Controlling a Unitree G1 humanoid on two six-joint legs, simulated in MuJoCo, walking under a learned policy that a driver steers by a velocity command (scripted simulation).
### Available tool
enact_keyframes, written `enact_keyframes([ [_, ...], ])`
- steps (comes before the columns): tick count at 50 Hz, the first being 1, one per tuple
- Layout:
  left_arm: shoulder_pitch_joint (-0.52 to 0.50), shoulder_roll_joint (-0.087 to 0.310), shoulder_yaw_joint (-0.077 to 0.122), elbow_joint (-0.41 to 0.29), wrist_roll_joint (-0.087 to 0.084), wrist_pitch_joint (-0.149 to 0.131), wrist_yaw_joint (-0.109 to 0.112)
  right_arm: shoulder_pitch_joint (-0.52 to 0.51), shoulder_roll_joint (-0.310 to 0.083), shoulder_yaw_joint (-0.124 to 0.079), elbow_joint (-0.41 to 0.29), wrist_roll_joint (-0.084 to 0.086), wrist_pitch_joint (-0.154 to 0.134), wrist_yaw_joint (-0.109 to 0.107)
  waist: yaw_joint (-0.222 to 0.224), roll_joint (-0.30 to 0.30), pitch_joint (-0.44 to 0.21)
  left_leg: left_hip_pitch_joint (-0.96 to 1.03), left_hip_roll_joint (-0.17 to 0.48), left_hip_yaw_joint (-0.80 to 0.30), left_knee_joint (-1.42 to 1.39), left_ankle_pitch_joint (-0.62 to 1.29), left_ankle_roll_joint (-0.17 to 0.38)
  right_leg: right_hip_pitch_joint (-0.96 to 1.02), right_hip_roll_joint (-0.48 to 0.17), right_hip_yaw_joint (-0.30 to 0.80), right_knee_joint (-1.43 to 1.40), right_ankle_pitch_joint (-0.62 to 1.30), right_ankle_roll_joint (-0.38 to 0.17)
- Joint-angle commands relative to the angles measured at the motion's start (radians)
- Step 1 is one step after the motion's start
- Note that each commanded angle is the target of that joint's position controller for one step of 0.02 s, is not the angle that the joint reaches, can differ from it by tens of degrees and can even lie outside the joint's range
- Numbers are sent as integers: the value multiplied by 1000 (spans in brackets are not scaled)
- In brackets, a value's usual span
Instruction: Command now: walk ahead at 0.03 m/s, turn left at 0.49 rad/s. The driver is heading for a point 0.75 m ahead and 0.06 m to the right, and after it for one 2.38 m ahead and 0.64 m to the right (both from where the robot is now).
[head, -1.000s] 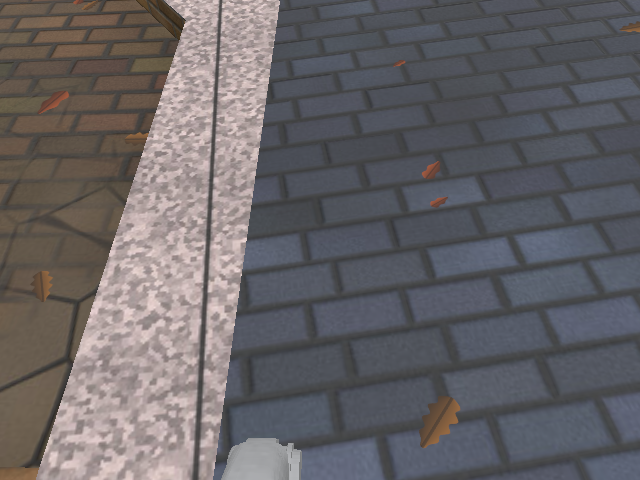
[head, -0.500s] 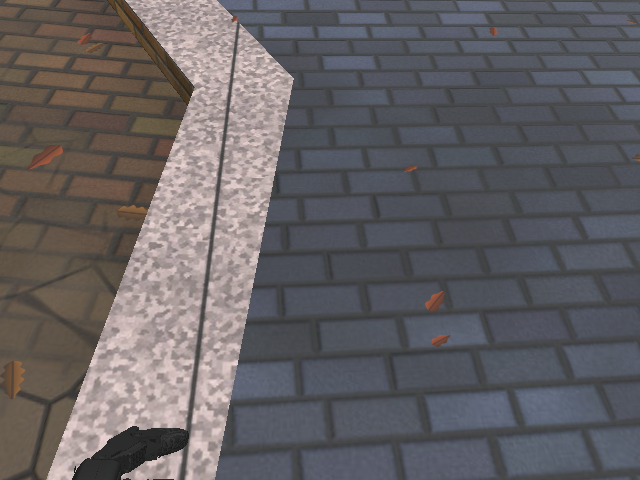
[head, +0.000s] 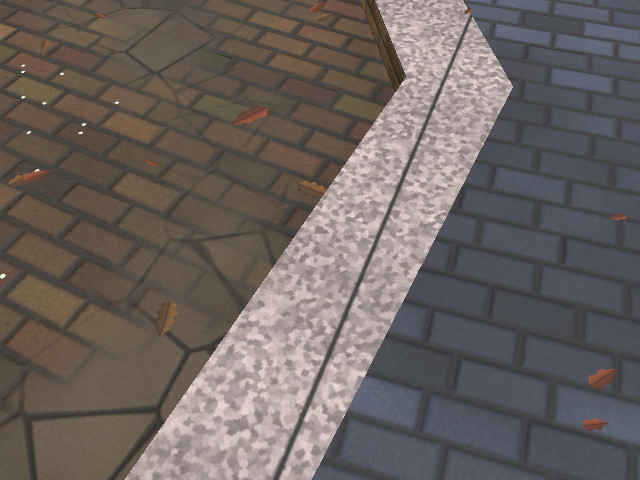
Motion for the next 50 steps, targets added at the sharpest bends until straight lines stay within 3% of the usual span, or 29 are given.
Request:
enact_keyframes([
  [1, -42, 172, 49, -59, -12, -10, -6, 34, -68, -18, -79, -2, -5, 13, -20, -149, -135, 125, -1, 24, -103, 0, 36, 90, -273, 200, -132, 75, -222],
  [4, -37, 162, 44, -35, -38, 1, -13, 105, -61, -23, -57, -9, -11, 24, -64, -129, -146, 295, -53, 68, -379, 113, 98, 68, -243, 163, -24, 76, -157],
  [5, 19, 127, 36, -5, -41, 4, -16, 131, -88, -32, -52, -15, -13, 23, -64, -80, -138, 387, -42, 20, -487, 199, 131, 2, -197, 118, 51, -14, -87],
  [6, 40, 54, 13, -16, -4, 3, -25, 136, -173, -49, -71, -21, -15, 13, -27, 169, -149, 500, 189, -284, -562, 428, 204, -170, -87, 6, 306, -288, 21],
  [7, 1, 77, 22, -54, 12, -2, -17, 84, -223, -55, -105, -35, -21, 10, -41, 299, -115, 421, 360, -434, -590, 523, 382, -333, 25, 42, 474, -536, 82],
  [8, -65, 134, 42, -58, 8, 3, -9, 96, -181, -47, -98, -47, -38, 11, -88, 209, -124, 347, 323, -400, -610, 427, 394, -310, -3, 135, 615, -509, 89],
  [9, -63, 132, 48, -48, -8, 11, -9, 47, -147, -34, -94, -48, -52, 12, -60, 181, -104, 317, 259, -322, -611, 363, 339, -303, -10, 163, 661, -439, 83],
  [11, -5, 116, 54, -2, 1, 29, -2, -52, -92, -14, -103, -25, -65, 9, -18, 143, -102, 295, 186, -224, -595, 377, 264, -269, -15, 176, 691, -323, 101],
  [14, 29, 79, 44, 12, -8, 26, -4, -73, -39, 7, -96, -31, -72, 6, 7, 120, -135, 289, 135, -146, -566, 492, 258, -165, -11, 169, 621, -248, 121],
  [15, 28, 58, 33, 13, -9, 22, -8, -50, -29, 7, -84, -27, -71, 5, -7, 117, -150, 312, 122, -144, -578, 363, 253, -142, -18, 162, 527, -228, 118],
  [16, 4, 44, 23, 7, -10, 17, -13, -11, -39, 3, -68, -21, -69, 4, -36, 129, -141, 323, 123, -170, -608, 174, 260, -127, -14, 146, 447, -231, 111],
  [18, -44, 75, 25, -17, -21, 4, -24, 64, -110, -21, -30, -11, -62, 3, -80, 166, -83, 347, 164, -284, -678, -116, 291, -153, 11, 117, 373, -297, 90],
  [20, -51, 98, 29, -24, -32, -15, -31, 82, -126, -28, -13, -5, -65, 0, -86, 150, -37, 362, 196, -354, -703, -211, 303, -159, 9, 123, 294, -344, 55],
  [23, 26, 74, 25, 15, -30, -47, -45, 57, -124, -29, 5, 17, -73, 3, -35, 106, -14, 282, 174, -338, -694, -222, 291, 2, 21, 102, 99, -238, -13],
  [25, 144, 66, 25, 68, -19, -63, -49, 9, -85, -20, 5, 25, -77, 11, 27, 76, -38, 152, 108, -270, -618, -175, 243, 237, 11, 130, -12, -119, -56],
  [26, 250, 98, 31, 93, -19, -69, -45, -53, -19, -2, -19, 12, -86, 18, 70, -8, -64, 23, 42, -184, -441, -142, 188, 373, -98, 270, -53, -191, -95],
  [27, 293, 195, 57, 104, -25, -68, -44, -79, 33, 9, -59, 12, -105, 24, 61, -247, -58, -171, -109, 33, -195, -111, 109, 439, -242, 519, -152, -441, -183],
  [28, 279, 187, 59, 82, -16, -74, -44, -121, -52, -11, -70, 19, -117, 23, 96, -249, 24, -304, -74, 10, -23, -206, 90, 406, -346, 698, -247, -543, -260],
  [29, 256, 148, 46, 72, -12, -83, -37, -104, -78, -25, -62, 31, -126, 26, 73, -195, 60, -383, -31, -40, 105, -174, 88, 408, -341, 696, -254, -566, -260],
  [33, 202, 104, 25, 51, -21, -89, -37, -80, -47, -24, -36, 8, -140, 46, 29, -99, 50, -392, 33, -28, 118, 83, 74, 383, -238, 463, -287, -282, -187],
  [36, 202, 112, 25, 48, -19, -85, -36, -123, 1, -7, -42, 7, -142, 57, 39, -115, 46, -240, 17, 26, -62, 227, 47, 280, -161, 290, -298, -57, -162],
  [39, 252, 150, 33, 63, -27, -85, -39, -199, 15, 4, -63, 15, -139, 65, 66, -102, 69, -122, -8, 54, -243, 315, 46, 231, -162, 239, -308, 27, -155],
  [42, 277, 169, 41, 85, -40, -82, -40, -223, -17, -4, -80, 25, -136, 71, 55, -120, 89, -83, -9, 31, -333, 323, 77, 283, -209, 239, -297, 58, -145],
  [44, 271, 181, 47, 91, -40, -73, -41, -193, -51, -16, -80, 23, -139, 74, 20, -129, 68, -22, -26, 36, -371, 292, 110, 337, -231, 234, -242, 221, -126],
  [46, 264, 183, 47, 96, -37, -60, -42, -10, -107, -49, -34, 15, -135, 62, -90, -128, -67, 262, -83, 78, -395, 272, 160, 317, -184, 180, 6, 555, -89],
  [47, 260, 161, 37, 87, -28, -56, -38, 169, -149, -70, 7, 11, -131, 48, -175, -106, -185, 544, -32, 27, -363, 270, 188, 159, -136, 156, 236, 485, -52],
  [48, 345, 37, -1, 47, -12, -66, -40, 304, -268, -91, 26, -25, -129, 36, -162, 156, -384, 944, 269, -388, -391, 137, 312, -197, 4, 129, 658, 19, 17],
  [49, 363, 33, -9, 62, -36, -85, -39, 325, -215, -73, 36, -21, -130, 38, -156, 279, -506, 948, 375, -751, -614, -67, 369, -317, 83, 264, 871, -447, 28],
  [50, 270, 132, 24, 45, -65, -93, -42, 246, -148, -50, 34, -15, -135, 40, -151, 189, -315, 801, 343, -634, -646, -160, 311, -419, 26, 294, 954, -395, 18],
])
